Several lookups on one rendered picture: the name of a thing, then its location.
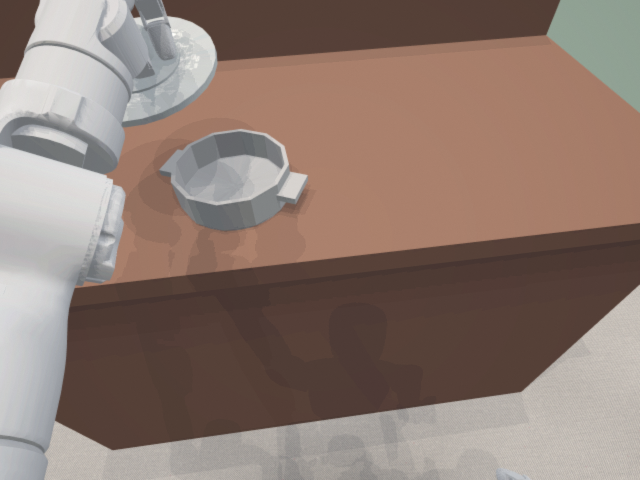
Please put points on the robot left forearm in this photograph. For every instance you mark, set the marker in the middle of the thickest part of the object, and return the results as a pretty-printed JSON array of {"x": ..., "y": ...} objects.
[{"x": 68, "y": 99}]

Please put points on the pot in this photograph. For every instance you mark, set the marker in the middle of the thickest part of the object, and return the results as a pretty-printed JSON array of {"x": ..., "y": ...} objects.
[{"x": 233, "y": 180}]

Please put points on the lid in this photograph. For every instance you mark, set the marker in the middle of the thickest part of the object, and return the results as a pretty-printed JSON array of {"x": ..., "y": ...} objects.
[{"x": 177, "y": 82}]

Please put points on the robot left hand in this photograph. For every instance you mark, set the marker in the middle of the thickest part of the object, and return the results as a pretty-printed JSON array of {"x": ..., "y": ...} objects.
[{"x": 159, "y": 32}]

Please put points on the table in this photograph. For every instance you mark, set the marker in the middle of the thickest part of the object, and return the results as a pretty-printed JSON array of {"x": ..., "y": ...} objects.
[{"x": 472, "y": 210}]

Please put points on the left robot upper arm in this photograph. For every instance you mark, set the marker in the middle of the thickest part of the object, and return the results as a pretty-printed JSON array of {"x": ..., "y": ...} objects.
[{"x": 60, "y": 225}]

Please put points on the knob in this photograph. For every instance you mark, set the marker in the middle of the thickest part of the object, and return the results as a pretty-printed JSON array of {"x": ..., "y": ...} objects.
[{"x": 151, "y": 50}]

